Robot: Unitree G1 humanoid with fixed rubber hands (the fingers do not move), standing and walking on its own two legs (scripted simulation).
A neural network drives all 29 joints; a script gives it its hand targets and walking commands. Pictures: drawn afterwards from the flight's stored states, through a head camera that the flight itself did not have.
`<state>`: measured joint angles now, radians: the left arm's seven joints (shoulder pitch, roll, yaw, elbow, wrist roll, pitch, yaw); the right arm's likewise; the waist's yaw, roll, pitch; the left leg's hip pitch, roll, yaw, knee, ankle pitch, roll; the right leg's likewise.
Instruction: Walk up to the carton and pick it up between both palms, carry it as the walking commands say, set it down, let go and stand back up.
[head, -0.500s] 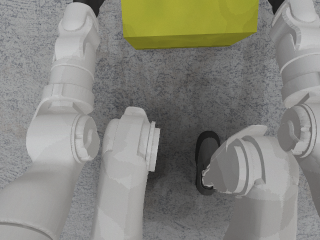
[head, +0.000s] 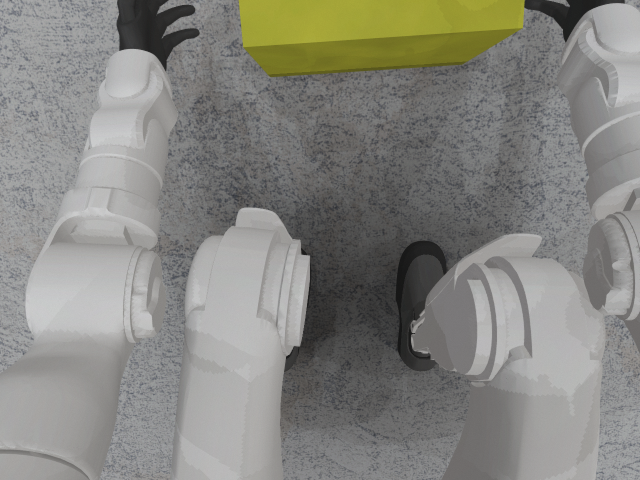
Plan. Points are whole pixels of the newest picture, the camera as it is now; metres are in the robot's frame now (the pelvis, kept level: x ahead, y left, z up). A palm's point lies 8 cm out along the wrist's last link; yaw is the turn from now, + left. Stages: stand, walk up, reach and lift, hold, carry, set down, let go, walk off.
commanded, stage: set down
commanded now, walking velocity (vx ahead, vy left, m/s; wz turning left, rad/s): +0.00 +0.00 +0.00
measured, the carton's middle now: out of the picture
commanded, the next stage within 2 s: let go in 1.60 s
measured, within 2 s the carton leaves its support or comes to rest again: neither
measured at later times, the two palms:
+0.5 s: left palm (92, 13) +0.49 +0.26 -0.12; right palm out of the picture +0.55 -0.19 -0.12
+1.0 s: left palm out of the picture +0.49 +0.27 +0.04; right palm out of the picture +0.55 -0.18 +0.03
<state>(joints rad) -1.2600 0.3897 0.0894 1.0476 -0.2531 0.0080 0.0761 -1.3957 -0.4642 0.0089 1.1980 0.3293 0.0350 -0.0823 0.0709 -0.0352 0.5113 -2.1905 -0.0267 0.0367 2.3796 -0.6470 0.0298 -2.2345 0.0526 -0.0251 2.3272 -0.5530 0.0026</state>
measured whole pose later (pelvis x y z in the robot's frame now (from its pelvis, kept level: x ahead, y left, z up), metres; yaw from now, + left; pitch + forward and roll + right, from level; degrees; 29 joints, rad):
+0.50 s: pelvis +0.00 +0.00 +0.02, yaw +1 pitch +28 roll -1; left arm -1.18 0.42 0.19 0.67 -0.23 0.17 0.09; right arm -1.26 -0.51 -0.09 0.77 0.27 0.17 -0.07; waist 0.06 -0.01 0.52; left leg -2.15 -0.03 0.04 2.30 -0.63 0.03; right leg -2.18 0.04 -0.02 2.25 -0.55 0.00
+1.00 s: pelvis -0.03 -0.01 +0.14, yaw +1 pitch +29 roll +0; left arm -1.24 0.49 0.22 0.51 -0.27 0.38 0.04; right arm -1.31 -0.50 -0.17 0.57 0.21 0.40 -0.07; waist 0.07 0.00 0.52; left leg -1.86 -0.05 0.00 1.87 -0.51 0.01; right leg -1.88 0.04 -0.02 1.83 -0.45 -0.01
